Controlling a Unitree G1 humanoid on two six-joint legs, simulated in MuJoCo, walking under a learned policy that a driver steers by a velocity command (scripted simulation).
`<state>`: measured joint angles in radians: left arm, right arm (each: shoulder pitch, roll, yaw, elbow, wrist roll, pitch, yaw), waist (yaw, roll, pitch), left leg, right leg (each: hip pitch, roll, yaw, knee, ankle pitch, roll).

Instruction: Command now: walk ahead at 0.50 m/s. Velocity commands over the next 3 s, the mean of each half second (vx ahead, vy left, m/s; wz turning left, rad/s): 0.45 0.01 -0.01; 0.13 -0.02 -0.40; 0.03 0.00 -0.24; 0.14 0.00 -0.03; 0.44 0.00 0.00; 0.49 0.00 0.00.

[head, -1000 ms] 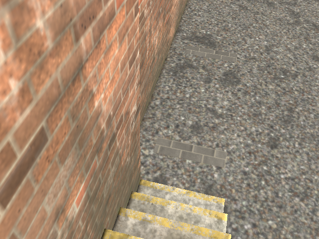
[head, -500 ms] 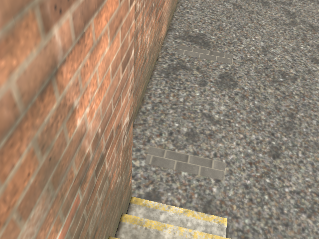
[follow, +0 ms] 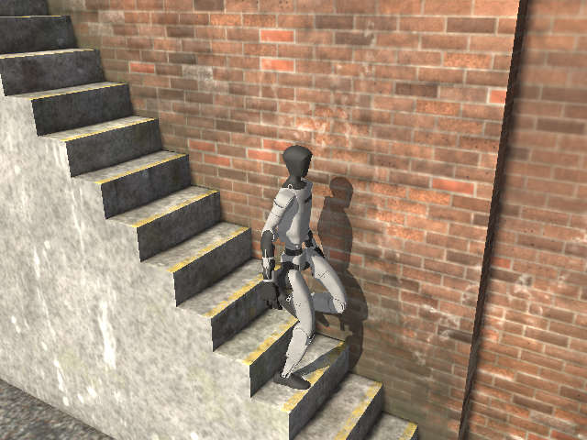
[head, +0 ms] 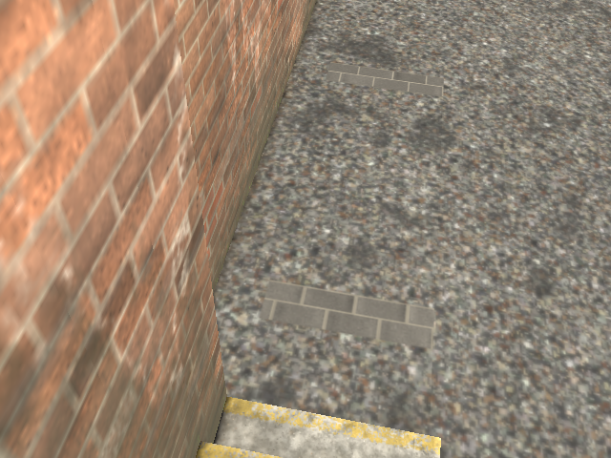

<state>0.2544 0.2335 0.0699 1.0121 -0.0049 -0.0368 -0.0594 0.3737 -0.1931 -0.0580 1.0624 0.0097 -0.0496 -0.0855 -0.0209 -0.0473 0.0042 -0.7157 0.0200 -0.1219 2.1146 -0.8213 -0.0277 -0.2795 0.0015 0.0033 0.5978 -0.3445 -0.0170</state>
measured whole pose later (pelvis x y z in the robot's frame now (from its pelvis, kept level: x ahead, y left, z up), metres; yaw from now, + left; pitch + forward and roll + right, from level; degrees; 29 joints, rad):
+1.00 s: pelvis +0.26 -0.03 -0.23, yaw -15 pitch +0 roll +0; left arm 0.19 0.22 0.04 0.69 -0.03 0.08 -0.02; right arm 0.13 -0.33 -0.06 0.75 0.02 0.04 -0.06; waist -0.01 0.06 0.03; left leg -0.65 0.09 -0.10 1.36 -0.59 -0.08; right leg -0.38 0.05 0.09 0.85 -0.46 -0.02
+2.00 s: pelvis +0.30 -0.03 -0.19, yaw -21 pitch -1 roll -1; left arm 0.35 0.17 -0.01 0.75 -0.03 0.07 0.05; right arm 0.42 -0.20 -0.04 1.01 0.04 -0.02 -0.03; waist 0.01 0.01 0.00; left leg -0.06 0.07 -0.06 0.33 -0.26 -0.06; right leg -0.09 0.05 0.19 0.32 -0.21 0.02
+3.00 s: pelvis +0.43 -0.04 -0.18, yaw -18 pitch +1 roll +0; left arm 0.27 0.16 0.00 0.82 0.03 0.02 0.07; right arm 0.18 -0.22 -0.08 0.86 0.05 -0.02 -0.05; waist 0.03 -0.02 0.07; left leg -0.31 0.01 -0.05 0.91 -0.41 -0.08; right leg 0.08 -0.02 0.13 0.26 -0.17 -0.05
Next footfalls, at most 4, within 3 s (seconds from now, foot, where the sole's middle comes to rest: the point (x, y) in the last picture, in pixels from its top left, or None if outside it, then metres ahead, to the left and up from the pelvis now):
0.42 left None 0.31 0.15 -0.97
0.84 right None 0.27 -0.16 -0.97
1.28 left None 0.35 0.13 -0.97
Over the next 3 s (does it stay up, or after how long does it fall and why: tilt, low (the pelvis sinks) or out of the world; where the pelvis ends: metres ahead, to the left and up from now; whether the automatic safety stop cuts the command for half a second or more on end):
stays up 0.43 -0.04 -0.18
